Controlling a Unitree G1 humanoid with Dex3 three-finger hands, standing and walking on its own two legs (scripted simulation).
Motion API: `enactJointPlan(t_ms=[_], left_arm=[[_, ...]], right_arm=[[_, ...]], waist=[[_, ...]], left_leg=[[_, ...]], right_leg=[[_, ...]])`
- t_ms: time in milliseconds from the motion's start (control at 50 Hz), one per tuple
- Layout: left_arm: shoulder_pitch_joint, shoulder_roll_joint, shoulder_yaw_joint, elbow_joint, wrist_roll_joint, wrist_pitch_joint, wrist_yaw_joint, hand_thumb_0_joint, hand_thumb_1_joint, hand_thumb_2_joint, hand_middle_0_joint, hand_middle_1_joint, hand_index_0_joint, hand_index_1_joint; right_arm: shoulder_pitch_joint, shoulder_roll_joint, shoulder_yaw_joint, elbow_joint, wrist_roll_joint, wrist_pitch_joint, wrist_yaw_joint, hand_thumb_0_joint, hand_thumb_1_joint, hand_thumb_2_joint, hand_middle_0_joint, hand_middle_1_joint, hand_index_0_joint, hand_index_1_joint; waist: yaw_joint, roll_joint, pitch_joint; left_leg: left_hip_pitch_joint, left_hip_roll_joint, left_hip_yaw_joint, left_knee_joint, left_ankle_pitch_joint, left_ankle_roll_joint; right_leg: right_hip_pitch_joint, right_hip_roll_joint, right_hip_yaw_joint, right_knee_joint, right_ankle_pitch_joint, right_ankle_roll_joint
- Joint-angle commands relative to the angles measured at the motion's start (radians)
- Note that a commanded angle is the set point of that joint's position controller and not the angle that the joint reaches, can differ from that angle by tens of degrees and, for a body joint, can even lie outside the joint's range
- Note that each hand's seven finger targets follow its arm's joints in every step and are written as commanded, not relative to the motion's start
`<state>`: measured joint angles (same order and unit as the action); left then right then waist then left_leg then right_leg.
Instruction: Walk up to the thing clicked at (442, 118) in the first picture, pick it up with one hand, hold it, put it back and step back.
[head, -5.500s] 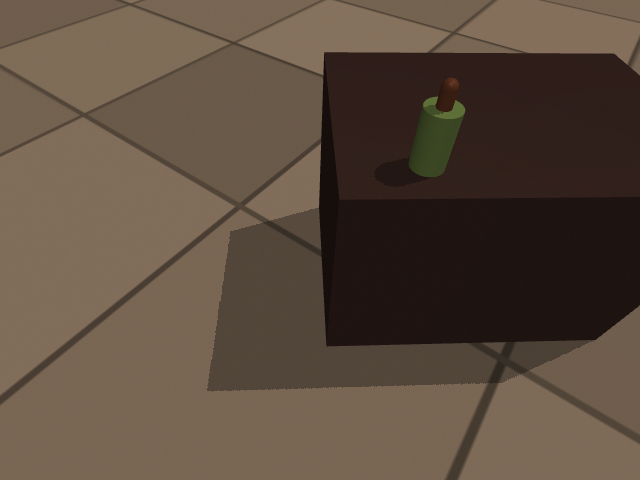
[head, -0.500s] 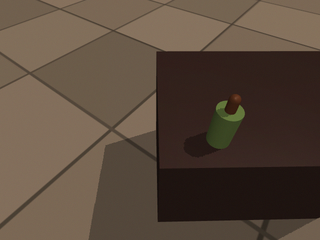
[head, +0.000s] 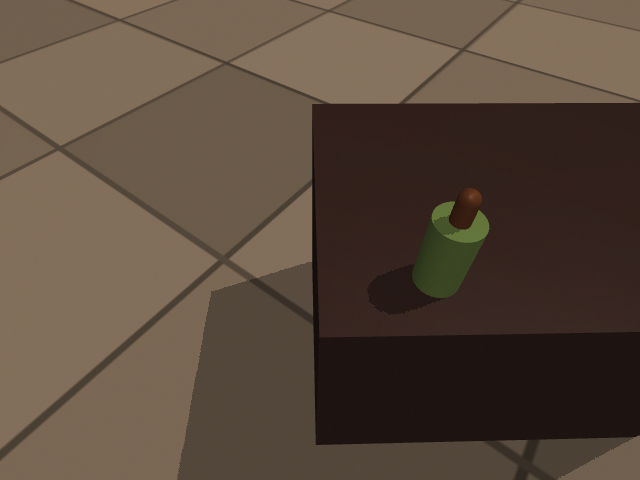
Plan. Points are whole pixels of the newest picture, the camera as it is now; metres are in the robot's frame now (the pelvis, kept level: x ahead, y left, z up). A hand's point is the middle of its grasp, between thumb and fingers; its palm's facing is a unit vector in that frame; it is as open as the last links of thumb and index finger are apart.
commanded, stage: stand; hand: right
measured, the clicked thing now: (451, 240) +0.44 -0.20 +0.02
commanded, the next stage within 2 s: rise first in 0.08 s
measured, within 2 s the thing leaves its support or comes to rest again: neither
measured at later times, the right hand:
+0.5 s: hand (509, 457) +0.17 -0.26 -0.11, palm faces +0.23 +0.92 -0.33, open 12.9 cm
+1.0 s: hand (549, 427) +0.18 -0.27 -0.02, palm faces +0.36 +0.85 -0.38, open 17.5 cm
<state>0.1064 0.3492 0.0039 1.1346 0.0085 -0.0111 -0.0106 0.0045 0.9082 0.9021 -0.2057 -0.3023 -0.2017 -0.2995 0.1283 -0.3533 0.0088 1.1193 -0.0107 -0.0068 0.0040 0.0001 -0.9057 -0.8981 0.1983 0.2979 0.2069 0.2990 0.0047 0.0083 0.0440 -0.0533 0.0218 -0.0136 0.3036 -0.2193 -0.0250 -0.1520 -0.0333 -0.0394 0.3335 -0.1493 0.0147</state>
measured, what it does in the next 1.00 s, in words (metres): stands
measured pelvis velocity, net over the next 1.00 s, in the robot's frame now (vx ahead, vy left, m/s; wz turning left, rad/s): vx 0.01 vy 0.02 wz -0.03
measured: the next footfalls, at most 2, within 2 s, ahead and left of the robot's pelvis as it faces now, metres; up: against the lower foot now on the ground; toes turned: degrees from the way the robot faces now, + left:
none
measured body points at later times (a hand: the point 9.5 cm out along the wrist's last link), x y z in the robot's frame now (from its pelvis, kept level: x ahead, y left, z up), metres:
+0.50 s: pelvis +0.00 +0.00 -0.01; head +0.02 +0.00 +0.44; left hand +0.16 +0.28 -0.11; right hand +0.15 -0.30 -0.09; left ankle -0.03 +0.14 -0.75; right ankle +0.02 -0.13 -0.75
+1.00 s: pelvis +0.01 +0.02 +0.00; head +0.01 +0.03 +0.45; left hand +0.17 +0.28 -0.09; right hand +0.16 -0.31 +0.01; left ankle -0.03 +0.14 -0.75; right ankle +0.02 -0.13 -0.75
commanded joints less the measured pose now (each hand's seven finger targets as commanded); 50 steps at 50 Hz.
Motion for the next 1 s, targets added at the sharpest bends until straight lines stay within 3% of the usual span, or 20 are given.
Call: enactJointPlan(t_ms=[0,160,180,200,220,260,300,340,420,500,580,600,660,720,740,760,820,880,900,980], left_arm=[[-0.041,0.222,0.038,-0.054,0.000,-0.020,0.016,0.000,0.900,0.900,-0.200,-0.300,-0.200,-0.301],[-0.033,0.220,0.037,-0.053,0.000,-0.020,0.016,0.000,0.820,0.820,-0.120,-0.220,-0.120,-0.221],[-0.384,0.065,0.031,-0.404,-0.085,-0.133,0.026,0.000,0.740,0.740,-0.040,-0.140,-0.040,-0.141],[-0.337,0.083,0.009,-0.442,-0.111,-0.153,0.046,0.000,0.660,0.660,-0.025,-0.060,-0.004,-0.061],[-0.222,0.148,0.041,-0.365,-0.112,-0.146,0.063,0.000,0.580,0.580,-0.023,-0.034,-0.005,-0.053],[-0.139,0.235,0.134,-0.294,-0.101,-0.120,0.086,0.000,0.420,0.420,-0.030,-0.039,-0.019,-0.050],[-0.116,0.155,0.123,-0.280,-0.083,-0.129,0.091,0.000,0.260,0.260,-0.035,-0.042,-0.030,-0.048],[-0.008,0.162,0.180,-0.327,-0.051,-0.121,0.088,0.000,0.128,0.185,-0.042,-0.045,-0.043,-0.044],[0.099,0.113,0.176,-0.341,-0.041,-0.097,0.084,0.000,-0.068,0.116,-0.049,-0.053,-0.058,-0.043],[-0.069,0.031,0.117,-0.517,-0.051,-0.098,0.084,0.000,-0.341,0.077,-0.058,-0.047,-0.054,-0.050],[-0.060,0.048,0.117,-0.607,-0.047,-0.113,0.100,0.000,-0.532,0.054,-0.068,-0.052,-0.059,-0.061],[-0.053,0.011,0.085,-0.639,-0.049,-0.118,0.099,0.000,-0.543,0.048,-0.069,-0.055,-0.061,-0.062],[0.024,0.097,0.140,-0.735,-0.043,-0.125,0.117,0.000,-0.558,0.047,-0.066,-0.054,-0.059,-0.061],[0.074,0.068,0.140,-0.725,-0.040,-0.123,0.114,0.000,-0.555,0.043,-0.062,-0.051,-0.058,-0.056],[0.109,0.017,0.102,-0.694,-0.041,-0.116,0.105,0.000,-0.551,0.042,-0.061,-0.051,-0.057,-0.055],[0.119,0.049,0.140,-0.707,-0.043,-0.116,0.104,0.000,-0.553,0.040,-0.062,-0.050,-0.058,-0.054],[0.179,0.002,0.114,-0.681,-0.047,-0.106,0.087,0.000,-0.544,0.035,-0.057,-0.049,-0.056,-0.050],[0.144,0.052,0.165,-0.671,-0.043,-0.107,0.084,0.000,-0.554,0.038,-0.057,-0.045,-0.052,-0.050],[0.114,0.013,0.122,-0.685,-0.042,-0.108,0.078,0.000,-0.554,0.039,-0.057,-0.047,-0.052,-0.051],[0.012,0.029,0.137,-0.710,-0.035,-0.113,0.086,0.000,-0.564,0.050,-0.058,-0.049,-0.050,-0.056]], right_arm=[[-0.025,-0.210,-0.043,-0.058,-0.001,-0.017,-0.012,0.000,-0.900,-0.900,0.200,0.300,0.200,0.300],[-0.022,-0.211,-0.042,-0.059,0.000,-0.019,-0.013,0.000,-0.820,-0.820,0.120,0.220,0.120,0.220],[-0.373,-0.043,-0.021,-0.410,0.070,-0.095,-0.026,0.000,-0.740,-0.740,0.070,0.140,0.060,0.140],[-0.357,-0.065,-0.014,-0.462,0.114,-0.141,-0.044,0.000,-0.660,-0.660,0.068,0.060,0.060,0.060],[-0.246,-0.143,-0.051,-0.363,0.113,-0.134,-0.061,0.000,-0.580,-0.580,0.064,0.044,0.058,0.044],[-0.186,-0.247,-0.167,-0.270,0.098,-0.118,-0.090,0.000,-0.420,-0.420,0.065,0.044,0.058,0.044],[-0.181,-0.182,-0.159,-0.285,0.073,-0.131,-0.091,0.000,-0.260,-0.260,0.063,0.045,0.058,0.045],[-0.013,-0.215,-0.251,-0.346,0.051,-0.124,-0.090,0.000,-0.147,-0.183,0.063,0.045,0.057,0.045],[0.097,-0.169,-0.255,-0.417,0.055,-0.100,-0.085,0.000,0.084,-0.134,0.055,0.049,0.053,0.049],[-0.049,-0.121,-0.209,-0.653,0.058,-0.102,-0.087,0.000,0.317,-0.088,0.047,0.053,0.049,0.053],[-0.007,-0.171,-0.255,-0.745,0.050,-0.115,-0.102,0.000,0.459,-0.063,0.043,0.055,0.047,0.055],[-0.030,-0.174,-0.260,-0.801,0.050,-0.127,-0.103,0.000,0.464,-0.059,0.044,0.054,0.047,0.054],[0.058,-0.188,-0.291,-0.834,0.049,-0.133,-0.110,0.000,0.516,-0.052,0.040,0.056,0.045,0.056],[0.115,-0.175,-0.313,-0.888,0.051,-0.131,-0.107,0.000,0.544,-0.049,0.038,0.057,0.045,0.057],[0.116,-0.159,-0.306,-0.913,0.054,-0.133,-0.104,0.000,0.554,-0.047,0.038,0.058,0.045,0.058],[0.135,-0.166,-0.320,-0.902,0.055,-0.130,-0.100,0.000,0.548,-0.046,0.039,0.057,0.045,0.057],[0.144,-0.153,-0.330,-0.979,0.059,-0.133,-0.086,0.000,0.593,-0.038,0.037,0.058,0.044,0.058],[0.151,-0.163,-0.348,-1.005,0.064,-0.133,-0.078,0.000,0.591,-0.037,0.038,0.058,0.044,0.058],[0.132,-0.160,-0.345,-1.050,0.063,-0.140,-0.076,0.000,0.589,-0.036,0.038,0.057,0.044,0.058],[0.138,-0.179,-0.373,-1.122,0.060,-0.163,-0.086,0.000,0.571,-0.039,0.040,0.056,0.045,0.057]], waist=[[-0.002,-0.016,-0.049],[-0.003,-0.007,-0.069],[0.005,-0.103,-0.075],[-0.027,-0.008,-0.107],[-0.008,0.005,-0.039],[-0.011,-0.017,-0.102],[-0.010,-0.006,-0.211],[-0.023,-0.019,-0.287],[-0.019,-0.045,-0.267],[-0.019,-0.066,-0.196],[-0.029,-0.027,-0.176],[-0.030,-0.034,-0.194],[-0.016,-0.004,-0.195],[-0.037,-0.024,-0.154],[-0.040,-0.055,-0.117],[-0.027,-0.034,-0.106],[-0.026,-0.045,-0.089],[-0.018,-0.027,-0.087],[-0.032,-0.029,-0.084],[-0.054,-0.037,-0.136]], left_leg=[[-0.076,0.106,-0.064,-0.058,0.095,0.039],[-0.061,0.112,-0.067,-0.054,0.139,0.037],[-0.197,-0.019,0.036,0.068,0.091,0.023],[-0.136,-0.026,0.041,0.026,0.019,0.022],[-0.177,-0.026,0.041,0.014,-0.030,0.026],[-0.213,-0.025,0.049,0.083,0.025,0.022],[-0.194,-0.025,0.042,0.104,0.077,0.025],[-0.153,-0.026,0.041,0.109,0.169,0.027],[-0.117,-0.032,0.058,0.092,0.279,0.019],[-0.145,-0.026,0.052,0.061,0.189,0.024],[-0.132,-0.025,0.057,0.041,0.120,0.025],[-0.120,-0.023,0.055,0.046,0.129,0.025],[-0.104,-0.026,0.062,0.048,0.167,0.023],[-0.099,-0.020,0.068,0.046,0.197,0.019],[-0.110,-0.017,0.063,0.043,0.187,0.020],[-0.115,-0.017,0.066,0.040,0.190,0.018],[-0.119,-0.019,0.069,0.037,0.204,0.018],[-0.115,-0.018,0.067,0.034,0.219,0.014],[-0.109,-0.013,0.065,0.031,0.222,0.011],[-0.066,-0.010,0.062,0.042,0.253,0.015]], right_leg=[[0.068,-0.106,0.104,-0.049,0.100,-0.033],[0.076,-0.107,0.097,-0.032,0.146,-0.033],[-0.049,0.020,-0.011,0.054,0.044,-0.018],[0.005,0.009,0.002,0.022,-0.023,-0.023],[-0.012,0.015,-0.001,0.013,-0.062,-0.026],[-0.044,0.023,-0.008,0.069,-0.002,-0.021],[-0.012,0.017,0.000,0.097,0.070,-0.020],[0.018,0.025,-0.004,0.095,0.150,-0.022],[0.034,0.032,-0.011,0.076,0.246,-0.021],[0.001,0.024,-0.011,0.047,0.152,-0.022],[0.009,0.024,-0.004,0.036,0.097,-0.024],[0.029,0.025,-0.008,0.038,0.106,-0.023],[0.066,0.027,-0.008,0.036,0.147,-0.023],[0.067,0.033,-0.011,0.033,0.178,-0.025],[0.058,0.036,-0.017,0.028,0.164,-0.025],[0.061,0.035,-0.016,0.031,0.165,-0.027],[0.066,0.035,-0.019,0.022,0.175,-0.026],[0.070,0.033,-0.016,0.026,0.184,-0.029],[0.070,0.035,-0.015,0.030,0.183,-0.030],[0.090,0.033,-0.008,0.033,0.223,-0.027]])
